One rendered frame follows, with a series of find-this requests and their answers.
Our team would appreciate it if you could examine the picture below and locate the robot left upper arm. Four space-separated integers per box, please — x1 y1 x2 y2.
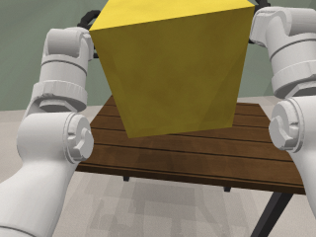
0 112 94 237

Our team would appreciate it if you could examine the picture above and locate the left robot hand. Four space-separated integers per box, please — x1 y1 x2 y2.
77 10 101 58

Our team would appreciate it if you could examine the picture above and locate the robot right upper arm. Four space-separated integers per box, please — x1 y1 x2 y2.
269 95 316 219

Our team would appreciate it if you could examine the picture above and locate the carton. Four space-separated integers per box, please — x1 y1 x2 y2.
89 0 256 138

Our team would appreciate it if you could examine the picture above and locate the left robot forearm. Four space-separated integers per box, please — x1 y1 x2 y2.
16 27 94 155

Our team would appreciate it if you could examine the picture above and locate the right robot forearm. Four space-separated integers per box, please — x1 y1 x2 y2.
249 6 316 100

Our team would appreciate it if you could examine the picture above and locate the table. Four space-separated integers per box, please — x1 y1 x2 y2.
75 94 306 237

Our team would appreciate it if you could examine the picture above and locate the right robot hand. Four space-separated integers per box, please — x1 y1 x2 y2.
248 0 271 44

